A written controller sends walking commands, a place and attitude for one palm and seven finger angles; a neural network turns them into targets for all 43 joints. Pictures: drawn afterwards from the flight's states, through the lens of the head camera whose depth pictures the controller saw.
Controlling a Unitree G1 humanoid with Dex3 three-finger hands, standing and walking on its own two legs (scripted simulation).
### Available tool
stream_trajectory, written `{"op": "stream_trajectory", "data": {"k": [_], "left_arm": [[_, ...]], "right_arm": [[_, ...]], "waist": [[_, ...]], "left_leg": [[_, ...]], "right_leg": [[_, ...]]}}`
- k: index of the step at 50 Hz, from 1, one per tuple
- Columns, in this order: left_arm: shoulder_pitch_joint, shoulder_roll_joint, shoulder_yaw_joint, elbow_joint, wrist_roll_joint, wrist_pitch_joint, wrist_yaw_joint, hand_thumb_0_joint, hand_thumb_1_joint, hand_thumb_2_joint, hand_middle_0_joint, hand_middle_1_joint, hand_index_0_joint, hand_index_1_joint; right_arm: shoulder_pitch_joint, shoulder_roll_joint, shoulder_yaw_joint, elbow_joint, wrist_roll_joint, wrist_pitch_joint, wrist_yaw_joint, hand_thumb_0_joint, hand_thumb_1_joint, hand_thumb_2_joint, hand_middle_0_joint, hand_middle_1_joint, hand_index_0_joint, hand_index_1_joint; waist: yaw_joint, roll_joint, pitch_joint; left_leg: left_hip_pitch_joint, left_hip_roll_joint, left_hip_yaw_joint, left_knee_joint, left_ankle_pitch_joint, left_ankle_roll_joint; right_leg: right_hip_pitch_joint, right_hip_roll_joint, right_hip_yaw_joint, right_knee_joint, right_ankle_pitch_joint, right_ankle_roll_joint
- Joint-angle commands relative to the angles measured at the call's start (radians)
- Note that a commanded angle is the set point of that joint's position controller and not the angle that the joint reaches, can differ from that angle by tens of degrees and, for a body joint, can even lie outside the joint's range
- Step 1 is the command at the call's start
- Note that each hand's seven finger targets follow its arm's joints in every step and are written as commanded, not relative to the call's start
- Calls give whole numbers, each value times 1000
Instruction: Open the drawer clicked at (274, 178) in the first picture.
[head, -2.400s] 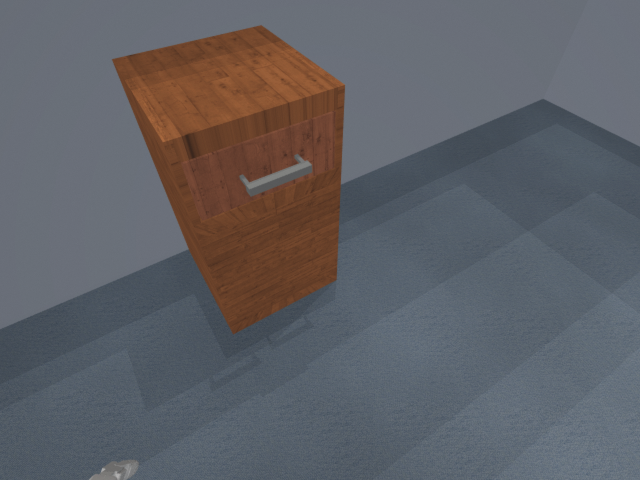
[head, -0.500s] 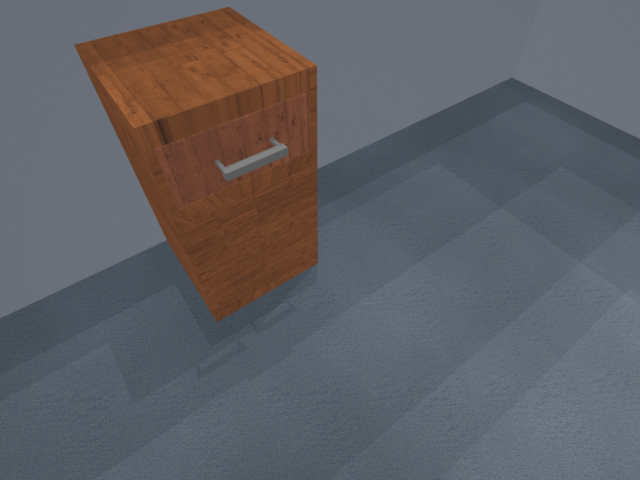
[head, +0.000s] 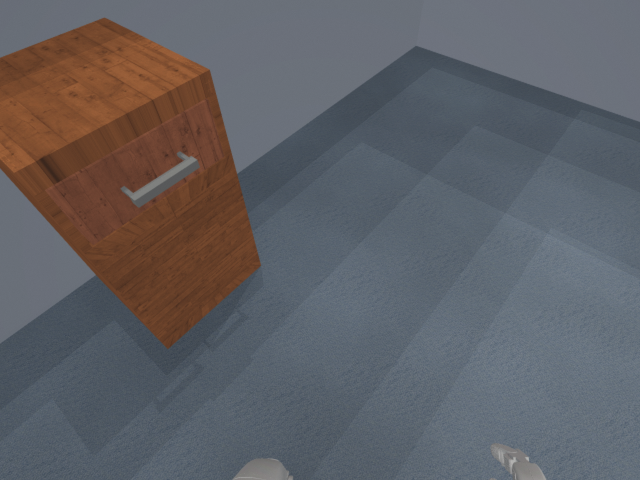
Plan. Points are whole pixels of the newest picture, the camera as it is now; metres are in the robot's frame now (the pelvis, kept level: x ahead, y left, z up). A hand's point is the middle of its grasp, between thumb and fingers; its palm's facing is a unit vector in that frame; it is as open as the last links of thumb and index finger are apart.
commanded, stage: walk to a spot facing it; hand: left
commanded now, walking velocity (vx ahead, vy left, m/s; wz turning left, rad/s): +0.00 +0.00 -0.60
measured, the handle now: (160, 176) +0.70 +0.45 -0.13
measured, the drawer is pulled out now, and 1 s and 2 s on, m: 0.00 0.00 0.00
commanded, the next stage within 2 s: none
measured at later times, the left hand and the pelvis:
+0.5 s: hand out of the picture +0.12 +0.29 -0.18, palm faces -0.25 -0.95 -0.19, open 7.4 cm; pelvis +0.00 +0.10 +0.00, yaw -19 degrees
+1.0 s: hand (315, 389) +0.27 +0.05 -0.15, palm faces -0.64 -0.74 -0.20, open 7.4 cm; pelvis +0.03 +0.01 -0.02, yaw -37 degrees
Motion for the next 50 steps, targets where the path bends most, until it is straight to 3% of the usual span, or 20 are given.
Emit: {"op": "stream_trajectory", "data": {"k": [1,5,7,8,9,10,11,12,14,17,20,26,32,35,40,46,47,48,49,50], "left_arm": [[57,233,58,-61,8,-11,12,0,900,900,-200,-300,-200,-300],[7,252,63,-82,11,-5,14,0,900,900,-200,-300,-200,-300],[-41,261,63,-100,7,0,11,0,900,900,-200,-300,-200,-300],[-77,260,63,-108,4,2,10,0,900,900,-200,-300,-200,-300],[-70,222,56,-120,-2,4,6,0,900,900,-200,-300,-200,-300],[-30,163,46,-130,-11,8,-4,0,900,900,-200,-300,-200,-300],[-32,176,51,-130,3,7,-7,0,900,900,-200,-300,-200,-300],[-7,204,61,-113,15,12,-10,0,900,900,-200,-300,-200,-300],[-5,210,72,-75,21,25,-28,0,900,900,-200,-300,-200,-300],[20,170,56,-61,17,35,-39,0,900,900,-200,-300,-200,-300],[-10,162,50,-59,13,41,-37,0,900,900,-200,-300,-200,-300],[-79,141,43,-70,6,50,-37,0,900,900,-200,-300,-200,-300],[-187,123,34,-95,14,41,-59,0,900,900,-200,-300,-200,-300],[-234,110,31,-109,15,32,-63,0,900,900,-200,-300,-200,-300],[-272,82,25,-125,14,18,-66,0,900,900,-200,-300,-200,-300],[-232,74,27,-118,13,-10,-60,0,900,900,-200,-300,-200,-300],[-163,81,31,-95,14,-16,-57,0,900,900,-200,-300,-200,-300],[-29,115,40,-48,16,-27,-50,0,900,900,-200,-300,-200,-300],[110,215,60,-2,19,-44,-39,0,900,900,-200,-300,-200,-300],[207,332,82,25,3,-54,-20,0,900,900,-200,-300,-200,-300]], "right_arm": [[-33,-72,-16,-104,5,-28,-4,0,-900,-900,200,300,200,300],[1,-72,-16,-119,15,-39,-6,0,-900,-900,200,300,200,300],[83,-79,-17,-105,18,-42,-9,0,-900,-900,200,300,200,300],[155,-86,-20,-89,18,-47,-12,0,-900,-900,200,300,200,300],[190,-123,-24,-77,14,-57,-17,0,-900,-900,200,300,200,300],[175,-211,-38,-93,4,-62,-13,0,-900,-900,200,300,200,300],[170,-242,-39,-109,-1,-55,-9,0,-900,-900,200,300,200,300],[126,-195,-23,-125,-9,-51,-6,0,-900,-900,200,300,200,300],[63,-132,0,-136,-12,-60,-12,0,-900,-900,200,300,200,300],[109,-121,5,-116,-8,-72,-12,0,-900,-900,200,300,200,300],[209,-108,5,-82,-1,-77,-17,0,-900,-900,200,300,200,300],[300,-119,-10,-36,-4,-79,-20,0,-900,-900,200,300,200,300],[378,-125,-25,25,-11,-94,-11,0,-900,-900,200,300,200,300],[407,-122,-30,50,-15,-102,-7,0,-900,-900,200,300,200,300],[405,-129,-34,71,-23,-105,5,0,-900,-900,200,300,200,300],[378,-151,-35,68,-31,-99,24,0,-900,-900,200,300,200,300],[365,-155,-35,63,-28,-99,26,0,-900,-900,200,300,200,300],[348,-149,-33,52,-22,-98,32,0,-900,-900,200,300,200,300],[340,-108,-23,25,-8,-98,45,0,-900,-900,200,300,200,300],[272,-49,-1,-43,-8,-96,50,0,-900,-900,200,300,200,300]], "waist": [[3,-147,-110],[-11,-163,-124],[-50,-181,-137],[-88,-176,-148],[-94,-82,-161],[-77,202,-152],[-66,239,-107],[-43,143,-63],[-10,134,10],[-4,109,-28],[-36,111,-39],[-68,109,-36],[-110,101,-1],[-124,69,18],[-125,66,26],[-88,71,-9],[-48,56,-39],[18,-12,-102],[78,-211,-190],[97,-382,-183]], "left_leg": [[-48,-10,-1,-93,-31,7],[74,-30,-5,-262,-47,26],[196,-42,4,-402,36,37],[311,-34,4,-516,124,43],[467,46,-48,-619,175,63],[554,302,-305,-723,222,127],[437,446,-408,-729,302,214],[306,423,-351,-744,218,244],[192,289,-201,-761,205,194],[280,219,-35,-723,353,146],[355,228,2,-705,461,120],[440,298,19,-708,455,180],[459,370,2,-829,-60,217],[461,398,17,-850,-127,221],[438,412,122,-844,-113,203],[424,397,262,-702,111,165],[404,373,308,-595,214,145],[335,323,380,-374,345,112],[95,249,420,-86,241,68],[-241,92,314,176,-200,19]], "right_leg": [[180,-276,315,-41,512,-131],[121,-265,355,-13,552,-118],[53,-232,347,11,489,-78],[-18,-204,330,47,396,-44],[-146,-119,260,128,232,1],[-338,15,99,311,-222,58],[-370,-18,-40,529,-395,102],[-330,-61,-44,665,-352,112],[-306,-89,-61,782,-223,121],[-342,-106,-101,848,-120,135],[-370,-125,-113,834,-93,149],[-390,-165,-131,726,-127,159],[-439,-220,-173,587,-137,131],[-444,-235,-193,526,-149,113],[-381,-237,-242,399,-148,91],[-191,-182,-322,202,-172,56],[-91,-155,-347,141,-132,42],[103,-120,-365,61,-84,17],[369,-283,-132,-28,-171,-52],[482,-506,339,-134,-70,-158]]}}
